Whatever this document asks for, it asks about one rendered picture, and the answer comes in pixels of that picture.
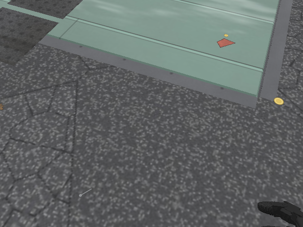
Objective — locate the right robot hand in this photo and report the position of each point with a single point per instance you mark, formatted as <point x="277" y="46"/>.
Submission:
<point x="284" y="210"/>

